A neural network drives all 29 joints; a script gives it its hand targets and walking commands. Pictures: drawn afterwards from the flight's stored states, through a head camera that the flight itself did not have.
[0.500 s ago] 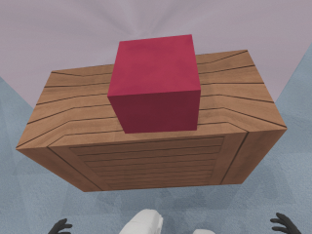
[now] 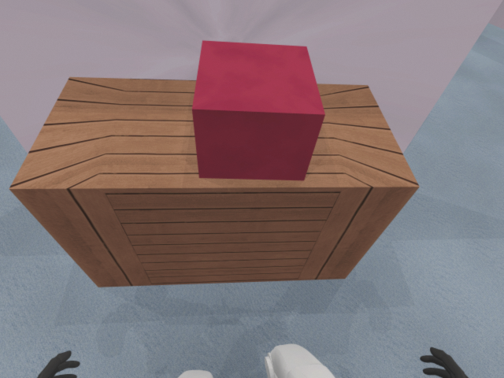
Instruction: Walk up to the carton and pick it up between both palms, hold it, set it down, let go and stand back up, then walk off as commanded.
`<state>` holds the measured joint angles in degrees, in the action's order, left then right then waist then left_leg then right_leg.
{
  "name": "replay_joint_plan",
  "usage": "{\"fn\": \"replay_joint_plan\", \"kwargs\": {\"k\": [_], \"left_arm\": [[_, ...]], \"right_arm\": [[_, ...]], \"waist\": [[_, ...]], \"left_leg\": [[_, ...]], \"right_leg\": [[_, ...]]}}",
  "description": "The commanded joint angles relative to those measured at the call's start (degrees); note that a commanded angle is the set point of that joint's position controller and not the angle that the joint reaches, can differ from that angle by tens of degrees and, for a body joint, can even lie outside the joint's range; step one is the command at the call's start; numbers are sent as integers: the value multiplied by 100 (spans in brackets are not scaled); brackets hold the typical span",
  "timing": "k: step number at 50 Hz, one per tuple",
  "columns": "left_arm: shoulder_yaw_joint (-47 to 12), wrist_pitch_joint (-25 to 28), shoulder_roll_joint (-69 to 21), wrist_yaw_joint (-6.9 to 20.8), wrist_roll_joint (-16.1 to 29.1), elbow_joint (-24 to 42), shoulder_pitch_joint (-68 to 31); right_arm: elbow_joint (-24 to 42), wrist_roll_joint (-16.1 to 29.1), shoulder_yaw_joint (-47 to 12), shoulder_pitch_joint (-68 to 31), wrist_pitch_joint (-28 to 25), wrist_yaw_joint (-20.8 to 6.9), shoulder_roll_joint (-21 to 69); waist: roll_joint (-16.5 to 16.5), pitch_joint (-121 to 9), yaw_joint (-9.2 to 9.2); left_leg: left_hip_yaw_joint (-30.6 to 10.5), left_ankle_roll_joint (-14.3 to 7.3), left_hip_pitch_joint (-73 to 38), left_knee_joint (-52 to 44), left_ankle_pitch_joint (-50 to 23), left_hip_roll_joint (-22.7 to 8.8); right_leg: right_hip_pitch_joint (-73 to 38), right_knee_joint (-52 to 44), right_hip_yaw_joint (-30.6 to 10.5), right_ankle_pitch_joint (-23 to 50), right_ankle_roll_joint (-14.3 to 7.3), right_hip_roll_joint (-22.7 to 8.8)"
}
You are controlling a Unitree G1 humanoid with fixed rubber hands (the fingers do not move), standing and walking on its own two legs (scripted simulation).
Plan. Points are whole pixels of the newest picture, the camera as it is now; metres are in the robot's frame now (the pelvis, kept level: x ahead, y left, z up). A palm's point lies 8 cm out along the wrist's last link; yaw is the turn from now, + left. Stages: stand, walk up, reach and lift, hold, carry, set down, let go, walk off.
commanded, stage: walk off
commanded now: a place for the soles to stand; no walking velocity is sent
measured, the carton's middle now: (253, 111) +0.71 +0.01 -0.02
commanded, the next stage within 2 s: none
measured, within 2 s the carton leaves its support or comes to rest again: neither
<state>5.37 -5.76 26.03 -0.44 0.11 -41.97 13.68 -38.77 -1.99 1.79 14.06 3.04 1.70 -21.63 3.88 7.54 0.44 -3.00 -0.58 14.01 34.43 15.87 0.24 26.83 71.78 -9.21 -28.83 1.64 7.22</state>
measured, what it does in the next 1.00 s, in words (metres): walks backwards: right foot, then left foot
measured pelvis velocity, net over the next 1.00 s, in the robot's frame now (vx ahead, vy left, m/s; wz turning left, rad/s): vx -0.30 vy -0.02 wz -0.05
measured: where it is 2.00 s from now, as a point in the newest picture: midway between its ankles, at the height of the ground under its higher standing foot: outside the picture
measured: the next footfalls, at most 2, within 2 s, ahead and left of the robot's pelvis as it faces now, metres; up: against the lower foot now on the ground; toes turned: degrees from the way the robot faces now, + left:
right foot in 0.22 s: -0.05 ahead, -0.16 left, +0.00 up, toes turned +2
left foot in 0.62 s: -0.16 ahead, +0.12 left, +0.00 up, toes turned -3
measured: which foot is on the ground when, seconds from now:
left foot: down 0.00-0.24, up 0.26-0.60, down 0.62-1.00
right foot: up 0.00-0.20, down 0.22-0.64, up 0.66-0.98, down 1.00-1.00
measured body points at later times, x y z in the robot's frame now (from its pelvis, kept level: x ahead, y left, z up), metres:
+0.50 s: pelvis -0.15 -0.03 +0.00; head -0.11 -0.06 +0.44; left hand -0.02 +0.29 -0.07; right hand -0.08 -0.36 -0.12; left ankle -0.18 +0.11 -0.65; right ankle -0.09 -0.16 -0.73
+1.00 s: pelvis -0.30 -0.02 -0.01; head -0.25 -0.02 +0.43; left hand -0.21 +0.31 -0.12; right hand -0.15 -0.35 -0.09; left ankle -0.20 +0.12 -0.73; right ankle -0.31 -0.15 -0.73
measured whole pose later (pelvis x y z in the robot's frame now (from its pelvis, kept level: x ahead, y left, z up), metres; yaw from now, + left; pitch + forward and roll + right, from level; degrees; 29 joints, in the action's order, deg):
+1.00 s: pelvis -0.30 -0.02 -0.01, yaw -3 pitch -5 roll -1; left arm 5.8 -4.3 24.7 0.4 0.0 -46.6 12.3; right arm -36.4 -0.9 2.7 8.0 3.7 1.7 -24.1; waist -0.4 11.2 -1.0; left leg -1.8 1.8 21.4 37.8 11.9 -3.0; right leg 12.2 38.9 -3.7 -25.9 0.7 2.2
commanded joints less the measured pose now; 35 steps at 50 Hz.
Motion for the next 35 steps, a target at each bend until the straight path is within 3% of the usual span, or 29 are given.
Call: {"fn": "replay_joint_plan", "kwargs": {"k": [1,2,5,7,8,10,11,12,13,14,15,16,17,19,22,24,27,29,30,31,32,33,34,35], "left_arm": [[294,108,852,-17,-2,420,-156],[289,116,825,1,-7,431,-199],[264,159,751,9,0,368,0],[234,196,672,6,-16,318,357],[232,224,716,3,-20,237,516],[249,286,790,-13,-95,76,778],[270,314,1038,-18,-153,116,668],[402,316,1602,-1,-129,190,563],[352,417,1705,25,-215,411,194],[322,461,1403,-24,-246,557,-182],[294,433,1236,-82,-247,675,-626],[275,406,1107,-122,-272,759,-878],[302,384,1033,-142,-262,783,-889],[298,363,922,-180,-285,793,-552],[285,345,853,-277,-270,744,-208],[265,328,916,-282,-237,757,-105],[217,262,1019,-221,-206,741,-267],[189,182,1058,-144,-137,745,-461],[161,164,1003,-107,-68,617,-313],[148,182,795,-90,34,620,-404],[186,216,571,-109,53,740,-355],[403,123,919,-256,-12,773,-723],[367,144,1030,-200,81,617,-794],[364,160,990,-125,95,411,-448]], "right_arm": [[678,15,335,-121,-134,171,-1304],[650,22,373,-37,-121,183,-1346],[624,40,435,102,-94,138,-1427],[685,7,494,-103,-33,102,-1513],[671,15,518,-266,16,62,-1574],[560,85,480,-252,55,-4,-1587],[485,142,431,-63,33,-20,-1500],[577,155,370,-128,-8,-10,-1256],[689,200,470,-622,92,112,-1287],[622,156,513,-584,88,115,-1245],[478,242,562,-222,52,60,-1275],[301,272,547,84,42,22,-1319],[272,227,545,182,65,21,-1379],[311,150,562,232,86,-1,-1422],[375,107,528,102,122,-34,-1320],[357,108,512,197,112,-53,-1292],[201,120,518,412,69,-64,-1251],[35,130,558,617,-23,-36,-1219],[42,130,558,571,-97,-28,-1224],[97,74,574,412,-150,-46,-1504],[243,59,687,95,-211,-65,-2055],[334,72,697,137,-248,-62,-2081],[409,62,609,-18,-275,-60,-1797],[436,23,602,-403,-252,-4,-1554]], "waist": [[-1445,-437,202],[-1467,-452,282],[-1635,-648,299],[-1841,-730,129],[-1907,-863,33],[-1549,-988,-152],[-728,-900,-148],[728,-754,-193],[962,-497,-336],[608,81,-211],[336,178,-61],[388,-20,53],[672,-254,48],[685,-515,-135],[680,-476,-357],[854,-645,-435],[1163,-795,-383],[1177,-885,-266],[721,-891,-208],[-328,-709,-131],[-2057,-553,-70],[-1899,-122,208],[-1239,7,129],[-1008,89,-55]], "left_leg": [[-1543,-1291,-636,-1055,-1901,-1487],[-1544,-1302,-783,-1040,-1787,-1495],[-1459,-1196,-841,-1036,-1629,-1469],[-1301,-1075,-574,-995,-1646,-1488],[-1223,-942,-384,-991,-1323,-1425],[-847,-603,170,-408,-766,-1109],[-561,-275,532,375,-299,-626],[191,181,1523,1716,1117,336],[-235,134,1290,3044,2463,525],[-816,63,1302,3758,2140,532],[-982,89,1497,3877,1558,535],[-892,99,1487,3844,1319,547],[-782,139,1462,3999,1192,547],[-768,223,1641,4152,1255,594],[-661,337,1865,3468,1409,507],[-494,329,1685,2686,1586,354],[-79,214,817,1008,1548,89],[198,145,-113,-248,814,166],[-65,83,-552,-1048,233,92],[-1196,-116,-483,-1511,436,-546],[-2920,-892,-45,-1968,-155,-2071],[-3311,-1615,1235,-2025,-192,-2398],[-2702,-1398,1261,-1795,-557,-1886],[-1836,-1226,942,-1562,-952,-1509]], "right_leg": [[479,-135,-196,-75,91,-128],[476,-421,-188,-53,75,-145],[-17,-1647,38,-261,33,-255],[-625,-2668,370,-275,-57,-487],[-1073,-3281,640,-118,-107,-532],[-1957,-4660,727,711,-179,-569],[-1950,-5166,-179,1012,-326,-1020],[-1928,-5429,-1994,1902,-851,-2426],[-380,-5713,-2560,1423,-1744,-3070],[71,-5832,-2107,1116,-1609,-2740],[-436,-5479,-1223,1585,-1498,-2280],[-773,-5088,-733,2294,-1467,-2010],[-954,-4917,-650,2509,-1458,-1929],[-1489,-4733,-792,2551,-1549,-2016],[-1926,-4673,-970,2448,-1621,-2179],[-2174,-4627,-989,2613,-1604,-2252],[-2033,-4531,-712,2829,-1292,-2130],[-1577,-4212,-426,2745,-990,-1892],[-1176,-3763,-302,2399,-733,-1752],[-566,-2964,78,1744,-418,-1183],[134,-1550,659,-513,-49,-123],[-373,-201,-191,-1292,-71,-253],[-416,161,-541,-882,-174,-183],[-174,351,-553,-439,-170,-72]]}}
